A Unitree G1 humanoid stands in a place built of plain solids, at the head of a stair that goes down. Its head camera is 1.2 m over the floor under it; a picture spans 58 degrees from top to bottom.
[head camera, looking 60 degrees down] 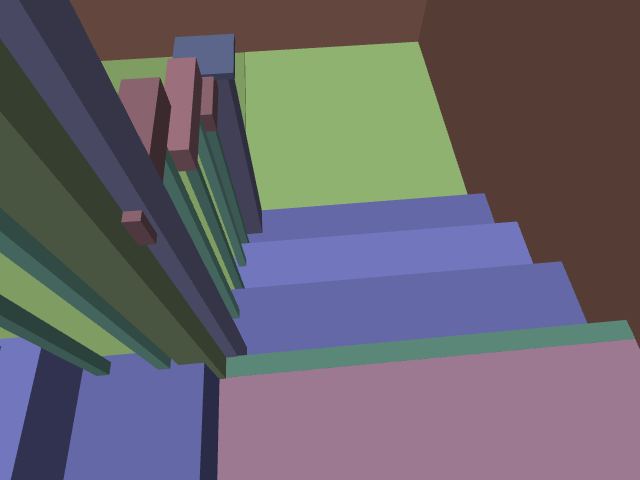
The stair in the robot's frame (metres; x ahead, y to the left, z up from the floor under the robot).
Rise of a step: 0.18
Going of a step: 0.28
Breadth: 1.19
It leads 5 degrees to the left of straight ahead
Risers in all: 4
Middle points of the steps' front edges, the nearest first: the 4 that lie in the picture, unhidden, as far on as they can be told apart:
0.37 -0.29 0.00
0.65 -0.27 -0.17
0.93 -0.24 -0.35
1.21 -0.22 -0.52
